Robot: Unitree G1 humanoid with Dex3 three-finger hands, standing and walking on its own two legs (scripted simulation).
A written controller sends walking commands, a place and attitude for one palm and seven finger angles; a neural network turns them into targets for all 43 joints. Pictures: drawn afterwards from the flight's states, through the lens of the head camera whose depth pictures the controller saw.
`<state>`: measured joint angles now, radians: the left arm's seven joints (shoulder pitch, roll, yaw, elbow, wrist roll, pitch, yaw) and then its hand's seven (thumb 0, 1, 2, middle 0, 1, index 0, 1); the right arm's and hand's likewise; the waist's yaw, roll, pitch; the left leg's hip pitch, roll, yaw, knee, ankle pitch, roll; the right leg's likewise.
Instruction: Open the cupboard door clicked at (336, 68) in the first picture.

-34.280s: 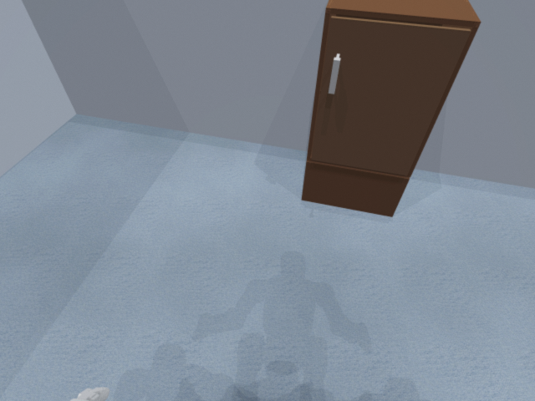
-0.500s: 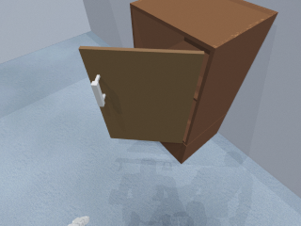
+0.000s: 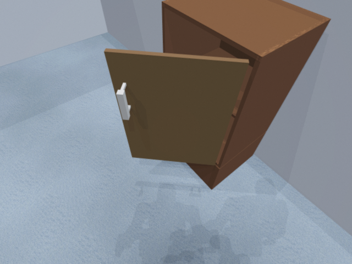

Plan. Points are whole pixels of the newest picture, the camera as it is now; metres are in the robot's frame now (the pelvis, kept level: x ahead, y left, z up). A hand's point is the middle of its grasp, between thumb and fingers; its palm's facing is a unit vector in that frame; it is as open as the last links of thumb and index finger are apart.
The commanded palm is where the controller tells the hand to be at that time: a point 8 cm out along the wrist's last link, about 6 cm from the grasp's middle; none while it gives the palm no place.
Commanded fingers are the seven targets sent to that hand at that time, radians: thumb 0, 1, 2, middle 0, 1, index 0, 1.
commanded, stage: come to a stop and stand still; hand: left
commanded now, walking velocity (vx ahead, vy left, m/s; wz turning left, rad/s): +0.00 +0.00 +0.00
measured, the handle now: (125, 101) +0.61 +0.22 -0.05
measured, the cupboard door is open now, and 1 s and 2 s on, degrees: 45 45 45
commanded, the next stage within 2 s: look again from close up in 0.52 s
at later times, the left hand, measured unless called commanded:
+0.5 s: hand out of the picture +0.00 +0.14 -0.18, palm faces +0.04 -0.99 -0.17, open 7.3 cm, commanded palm none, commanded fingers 0.00 0.90 0.90 -0.20 -0.30 -0.20 -0.30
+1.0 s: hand out of the picture +0.05 +0.20 -0.18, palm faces +0.04 -0.97 -0.23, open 7.4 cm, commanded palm none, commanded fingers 0.00 0.90 0.90 -0.20 -0.30 -0.20 -0.30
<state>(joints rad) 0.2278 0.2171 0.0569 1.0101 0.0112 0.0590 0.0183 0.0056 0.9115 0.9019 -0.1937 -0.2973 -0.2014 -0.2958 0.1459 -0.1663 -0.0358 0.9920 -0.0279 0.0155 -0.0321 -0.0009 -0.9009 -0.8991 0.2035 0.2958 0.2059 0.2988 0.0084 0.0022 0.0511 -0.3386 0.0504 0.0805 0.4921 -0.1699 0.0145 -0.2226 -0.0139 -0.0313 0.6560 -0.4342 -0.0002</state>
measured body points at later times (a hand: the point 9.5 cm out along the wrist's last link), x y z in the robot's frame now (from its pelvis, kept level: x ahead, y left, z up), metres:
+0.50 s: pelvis +0.00 -0.03 +0.00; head +0.02 -0.02 +0.45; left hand +0.00 +0.19 -0.16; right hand -0.03 -0.25 -0.16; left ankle +0.05 +0.11 -0.74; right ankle -0.06 -0.13 -0.74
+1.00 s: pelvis +0.01 +0.01 -0.01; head +0.01 +0.03 +0.44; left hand +0.05 +0.26 -0.16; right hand +0.12 -0.23 -0.14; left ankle +0.05 +0.11 -0.74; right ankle -0.06 -0.13 -0.74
